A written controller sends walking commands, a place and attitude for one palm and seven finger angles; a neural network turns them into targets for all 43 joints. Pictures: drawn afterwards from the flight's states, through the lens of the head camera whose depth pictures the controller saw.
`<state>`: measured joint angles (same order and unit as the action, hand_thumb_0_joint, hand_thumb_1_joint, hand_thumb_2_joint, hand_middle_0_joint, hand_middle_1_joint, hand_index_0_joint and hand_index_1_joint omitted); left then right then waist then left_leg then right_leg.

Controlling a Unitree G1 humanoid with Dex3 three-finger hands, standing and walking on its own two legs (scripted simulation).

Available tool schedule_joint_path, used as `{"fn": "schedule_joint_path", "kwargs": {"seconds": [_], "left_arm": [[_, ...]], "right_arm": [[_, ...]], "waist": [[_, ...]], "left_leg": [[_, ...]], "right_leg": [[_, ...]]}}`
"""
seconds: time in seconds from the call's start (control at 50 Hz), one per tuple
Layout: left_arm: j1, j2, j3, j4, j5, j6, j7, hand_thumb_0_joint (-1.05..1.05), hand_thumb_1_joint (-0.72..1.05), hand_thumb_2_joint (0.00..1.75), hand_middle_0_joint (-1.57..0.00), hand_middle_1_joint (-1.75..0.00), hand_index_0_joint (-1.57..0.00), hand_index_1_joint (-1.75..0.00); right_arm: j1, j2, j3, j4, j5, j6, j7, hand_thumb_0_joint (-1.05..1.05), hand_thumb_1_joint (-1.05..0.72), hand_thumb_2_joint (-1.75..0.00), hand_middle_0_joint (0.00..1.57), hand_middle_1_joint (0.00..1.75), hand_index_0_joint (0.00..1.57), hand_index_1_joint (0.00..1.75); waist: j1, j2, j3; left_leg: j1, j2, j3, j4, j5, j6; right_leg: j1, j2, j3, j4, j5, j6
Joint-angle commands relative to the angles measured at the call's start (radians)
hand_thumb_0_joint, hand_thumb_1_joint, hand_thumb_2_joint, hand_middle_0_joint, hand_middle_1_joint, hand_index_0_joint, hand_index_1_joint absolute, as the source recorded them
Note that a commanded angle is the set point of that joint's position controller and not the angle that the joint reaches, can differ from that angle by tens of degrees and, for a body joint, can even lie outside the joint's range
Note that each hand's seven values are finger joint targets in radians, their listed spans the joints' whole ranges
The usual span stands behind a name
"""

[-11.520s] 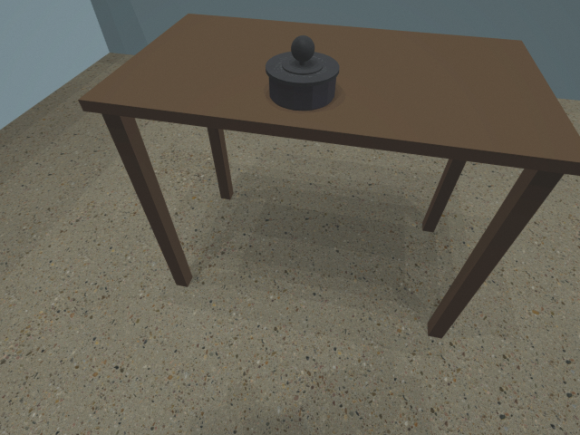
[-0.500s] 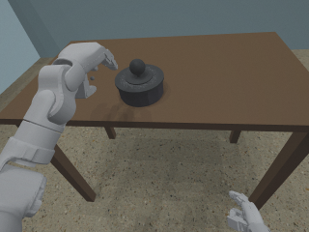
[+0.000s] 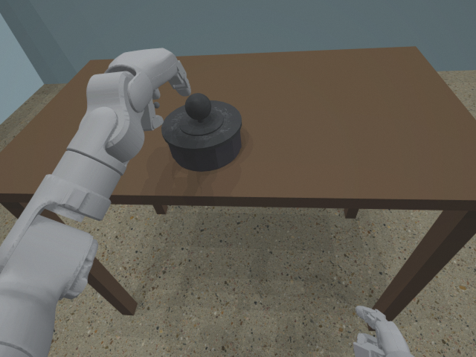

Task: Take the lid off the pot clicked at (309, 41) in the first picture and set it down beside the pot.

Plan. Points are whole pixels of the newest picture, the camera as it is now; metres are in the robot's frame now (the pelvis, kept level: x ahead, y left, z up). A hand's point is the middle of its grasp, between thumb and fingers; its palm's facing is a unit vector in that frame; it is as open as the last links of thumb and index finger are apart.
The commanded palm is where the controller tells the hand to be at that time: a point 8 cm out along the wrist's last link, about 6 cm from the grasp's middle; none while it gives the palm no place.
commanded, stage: move the open hand above the knob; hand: left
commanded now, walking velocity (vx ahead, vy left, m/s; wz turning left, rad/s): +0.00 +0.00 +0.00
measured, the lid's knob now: (198, 106) +0.53 +0.12 +0.17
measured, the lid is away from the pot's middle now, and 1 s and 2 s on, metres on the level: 0.00 0.00 0.00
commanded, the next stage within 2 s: lower the open fingers around the knob in 1.20 s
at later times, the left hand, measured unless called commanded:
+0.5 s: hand (185, 72) +0.49 +0.11 +0.26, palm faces -0.21 -0.06 -0.98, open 10.3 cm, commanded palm +0.48 +0.13 +0.31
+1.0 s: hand (179, 73) +0.49 +0.12 +0.26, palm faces -0.22 -0.06 -0.97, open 10.3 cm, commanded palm +0.47 +0.13 +0.31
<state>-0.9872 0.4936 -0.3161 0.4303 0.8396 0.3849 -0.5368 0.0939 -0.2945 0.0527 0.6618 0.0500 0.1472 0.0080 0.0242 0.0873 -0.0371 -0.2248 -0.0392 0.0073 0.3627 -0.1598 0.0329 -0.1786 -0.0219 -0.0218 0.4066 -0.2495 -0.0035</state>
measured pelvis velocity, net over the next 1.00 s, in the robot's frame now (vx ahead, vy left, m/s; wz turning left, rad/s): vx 0.02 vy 0.01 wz -0.04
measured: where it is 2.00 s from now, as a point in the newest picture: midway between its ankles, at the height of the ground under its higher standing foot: outside the picture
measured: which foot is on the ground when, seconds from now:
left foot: down 0.00-1.00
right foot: down 0.00-1.00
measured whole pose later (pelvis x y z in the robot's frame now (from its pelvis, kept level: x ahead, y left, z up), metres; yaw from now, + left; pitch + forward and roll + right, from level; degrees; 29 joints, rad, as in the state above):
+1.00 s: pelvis +0.02 +0.01 +0.00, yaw -2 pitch +5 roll +1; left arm -1.32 0.42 -0.32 0.92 0.91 0.36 -0.53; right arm 0.20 -0.28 0.03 0.72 0.04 0.15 -0.02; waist -0.05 0.06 -0.07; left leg -0.27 -0.04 0.05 0.34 -0.17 0.05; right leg -0.23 -0.02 0.02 0.39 -0.24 0.01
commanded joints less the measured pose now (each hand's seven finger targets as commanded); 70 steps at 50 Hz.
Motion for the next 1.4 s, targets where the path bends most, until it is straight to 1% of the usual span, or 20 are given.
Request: {"fn": "schedule_joint_path", "kwargs": {"seconds": [0.0, 0.02, 0.16, 0.18, 0.2, 0.26, 0.38, 0.48, 0.56, 0.58, 0.66, 0.72, 0.76, 0.84, 0.96, 1.06, 1.18, 1.24, 1.34, 1.38], "left_arm": [[-0.666, 0.275, 0.178, -0.137, 0.049, -0.006, 0.048, 0.0, -0.47, 1.74, -0.88, -0.08, -0.88, -0.08], [-0.679, 0.304, 0.201, -0.12, 0.05, -0.008, 0.052, 0.0, -0.47, 1.74, -0.88, -0.08, -0.88, -0.08], [-0.6, 0.097, 0.058, 0.109, 0.028, 0.007, 0.044, 0.0, -0.47, 1.74, -0.88, -0.08, -0.88, -0.08], [-0.684, 0.164, 0.104, 0.06, 0.054, 0.002, 0.048, 0.0, -0.47, 1.74, -0.88, -0.08, -0.88, -0.08], [-0.722, 0.145, 0.082, 0.076, 0.065, 0.001, 0.046, 0.0, -0.47, 1.74, -0.88, -0.08, -0.88, -0.08], [-0.786, 0.108, 0.046, 0.136, 0.051, 0.004, 0.046, 0.0, -0.47, 1.74, -0.88, -0.08, -0.88, -0.08], [-0.96, 0.163, 0.081, 0.258, 0.083, -0.019, 0.052, 0.0, -0.47, 1.74, -0.88, -0.08, -0.88, -0.08], [-0.953, 0.09, 0.042, 0.351, 0.106, -0.036, 0.065, 0.0, -0.47, 1.74, -0.88, -0.08, -0.88, -0.08], [-0.839, 0.154, 0.108, 0.46, 0.094, -0.032, 0.067, 0.0, -0.47, 1.74, -0.88, -0.08, -0.88, -0.08], [-0.914, 0.198, 0.13, 0.403, 0.118, -0.038, 0.067, 0.0, -0.47, 1.74, -0.88, -0.08, -0.88, -0.08], [-0.948, 0.118, 0.066, 0.269, 0.096, -0.06, 0.07, 0.0, -0.47, 1.74, -0.88, -0.08, -0.88, -0.08], [-0.914, 0.189, 0.129, 0.375, 0.109, -0.047, 0.065, 0.0, -0.47, 1.74, -0.88, -0.08, -0.88, -0.08], [-0.87, 0.212, 0.148, 0.35, 0.088, -0.048, 0.069, 0.0, -0.47, 1.74, -0.88, -0.08, -0.88, -0.08], [-0.907, 0.128, 0.07, 0.341, 0.114, -0.04, 0.063, 0.0, -0.47, 1.74, -0.88, -0.08, -0.88, -0.08], [-0.914, 0.078, 0.032, 0.285, 0.071, -0.03, 0.046, 0.0, -0.47, 1.74, -0.88, -0.08, -0.88, -0.08], [-0.941, 0.128, 0.065, 0.34, 0.08, -0.032, 0.055, 0.0, -0.47, 1.74, -0.88, -0.08, -0.88, -0.08], [-1.005, 0.1, 0.043, 0.332, 0.103, -0.04, 0.063, 0.0, -0.47, 1.74, -0.88, -0.08, -0.88, -0.08], [-0.973, 0.047, 0.012, 0.378, 0.104, -0.032, 0.056, 0.0, -0.47, 1.74, -0.88, -0.08, -0.88, -0.08], [-0.967, 0.076, 0.05, 0.468, 0.078, 0.005, 0.054, 0.0, -0.47, 1.74, -0.88, -0.08, -0.88, -0.08], [-1.004, 0.102, 0.063, 0.43, 0.084, -0.003, 0.059, 0.0, -0.47, 1.74, -0.88, -0.08, -0.88, -0.08]], "right_arm": [[-0.134, -0.103, -0.033, -0.14, -0.004, -0.043, -0.011, 0.0, -0.9, -0.9, 0.2, 0.3, 0.2, 0.3], [-0.125, -0.103, -0.032, -0.136, -0.005, -0.044, -0.013, 0.0, -0.9, -0.9, 0.2, 0.3, 0.2, 0.3], [-0.087, -0.111, -0.037, -0.117, 0.005, -0.023, -0.009, 0.0, -0.9, -0.9, 0.2, 0.3, 0.2, 0.3], [-0.074, -0.111, -0.039, -0.113, -0.004, -0.026, -0.008, 0.0, -0.9, -0.9, 0.2, 0.3, 0.2, 0.3], [-0.083, -0.106, -0.038, -0.117, -0.004, -0.028, -0.012, 0.0, -0.9, -0.9, 0.2, 0.3, 0.2, 0.3], [-0.06, -0.111, -0.043, -0.097, -0.001, -0.02, -0.018, 0.0, -0.9, -0.9, 0.2, 0.3, 0.2, 0.3], [0.003, -0.115, -0.042, -0.055, -0.009, -0.037, -0.034, 0.0, -0.9, -0.9, 0.2, 0.3, 0.2, 0.3], [0.043, -0.117, -0.055, -0.043, -0.014, -0.033, -0.027, 0.0, -0.9, -0.9, 0.2, 0.3, 0.2, 0.3], [0.064, -0.137, -0.06, -0.041, -0.012, -0.019, -0.029, 0.0, -0.9, -0.9, 0.2, 0.3, 0.2, 0.3], [0.066, -0.131, -0.059, -0.042, -0.017, -0.02, -0.029, 0.0, -0.9, -0.9, 0.2, 0.3, 0.2, 0.3], [0.06, -0.121, -0.074, -0.072, -0.015, -0.032, -0.025, 0.0, -0.9, -0.9, 0.2, 0.3, 0.2, 0.3], [0.076, -0.124, -0.069, -0.051, -0.016, -0.029, -0.033, 0.0, -0.9, -0.9, 0.2, 0.3, 0.2, 0.3], [0.073, -0.134, -0.072, -0.062, -0.013, -0.029, -0.034, 0.0, -0.9, -0.9, 0.2, 0.3, 0.2, 0.3], [0.057, -0.116, -0.068, -0.063, -0.012, -0.032, -0.032, 0.0, -0.9, -0.9, 0.2, 0.3, 0.2, 0.3], [0.041, -0.122, -0.07, -0.066, -0.008, -0.03, -0.034, 0.0, -0.9, -0.9, 0.2, 0.3, 0.2, 0.3], [0.039, -0.125, -0.061, -0.045, -0.009, -0.031, -0.041, 0.0, -0.9, -0.9, 0.2, 0.3, 0.2, 0.3], [0.029, -0.113, -0.053, -0.044, -0.013, -0.028, -0.038, 0.0, -0.9, -0.9, 0.2, 0.3, 0.2, 0.3], [0.03, -0.108, -0.053, -0.039, -0.013, -0.023, -0.036, 0.0, -0.9, -0.9, 0.2, 0.3, 0.2, 0.3], [0.045, -0.115, -0.048, -0.02, -0.014, -0.024, -0.04, 0.0, -0.9, -0.9, 0.2, 0.3, 0.2, 0.3], [0.049, -0.119, -0.05, -0.021, -0.02, -0.029, -0.042, 0.0, -0.9, -0.9, 0.2, 0.3, 0.2, 0.3]], "waist": [[-0.011, -0.122, -0.394], [-0.004, -0.129, -0.416], [-0.033, -0.126, -0.323], [-0.025, -0.133, -0.402], [-0.036, -0.134, -0.414], [-0.065, -0.141, -0.371], [-0.078, -0.146, -0.426], [-0.085, -0.118, -0.445], [-0.069, -0.169, -0.394], [-0.066, -0.181, -0.458], [-0.071, -0.102, -0.498], [-0.071, -0.176, -0.427], [-0.052, -0.15, -0.427], [-0.071, -0.143, -0.415], [-0.083, -0.117, -0.4], [-0.085, -0.137, -0.387], [-0.085, -0.109, -0.443], [-0.09, -0.125, -0.406], [-0.084, -0.159, -0.373], [-0.085, -0.157, -0.434]], "left_leg": [[0.215, -0.04, 0.007, 0.023, 0.312, 0.03], [0.21, -0.043, 0.007, 0.022, 0.319, 0.032], [0.186, -0.035, 0.012, 0.015, 0.295, 0.02], [0.2, -0.038, 0.011, 0.015, 0.313, 0.022], [0.207, -0.039, 0.015, 0.027, 0.326, 0.027], [0.203, -0.038, 0.01, 0.019, 0.289, 0.027], [0.204, -0.042, 0.01, -0.003, 0.279, 0.026], [0.222, -0.033, 0.013, 0.013, 0.36, 0.022], [0.166, -0.031, 0.029, 0.014, 0.351, 0.034], [0.172, -0.032, 0.028, 0.009, 0.371, 0.036], [0.268, -0.02, 0.019, 0.037, 0.487, 0.038], [0.213, -0.026, 0.03, 0.025, 0.404, 0.046], [0.206, -0.025, 0.034, 0.02, 0.415, 0.046], [0.236, -0.022, 0.033, 0.028, 0.404, 0.046], [0.248, -0.027, 0.026, 0.026, 0.38, 0.04], [0.226, -0.029, 0.021, 0.015, 0.308, 0.034], [0.246, -0.025, 0.012, 0.007, 0.323, 0.02], [0.238, -0.023, 0.017, 0.011, 0.323, 0.023], [0.197, -0.028, 0.016, -0.002, 0.285, 0.032], [0.211, -0.03, 0.017, 0.002, 0.306, 0.032]], "right_leg": [[0.056, 0.053, 0.002, -0.031, 0.353, -0.044], [0.071, 0.053, 0.005, -0.027, 0.371, -0.042], [-0.003, 0.056, -0.018, -0.031, 0.335, -0.044], [0.039, 0.055, -0.005, -0.031, 0.355, -0.043], [0.034, 0.053, 0.001, -0.022, 0.37, -0.042], [-0.008, 0.058, -0.006, -0.04, 0.344, -0.042], [0.004, 0.062, 0.004, -0.047, 0.349, -0.038], [-0.011, 0.064, 0.007, -0.041, 0.381, -0.042], [0.01, 0.062, 0.002, -0.036, 0.419, -0.04], [0.05, 0.06, 0.016, -0.034, 0.436, -0.035], [0.009, 0.064, 0.015, -0.036, 0.447, -0.036], [0.001, 0.068, 0.014, -0.04, 0.421, -0.033], [0.021, 0.062, 0.011, -0.039, 0.44, -0.037], [-0.028, 0.064, 0.013, -0.045, 0.391, -0.034], [-0.048, 0.061, 0.006, -0.051, 0.385, -0.04], [-0.052, 0.061, 0.005, -0.054, 0.344, -0.045], [-0.045, 0.059, 0.007, -0.047, 0.326, -0.046], [-0.067, 0.061, 0.002, -0.046, 0.322, -0.044], [-0.052, 0.061, 0.0, -0.047, 0.328, -0.045], [-0.023, 0.059, 0.007, -0.046, 0.351, -0.043]]}}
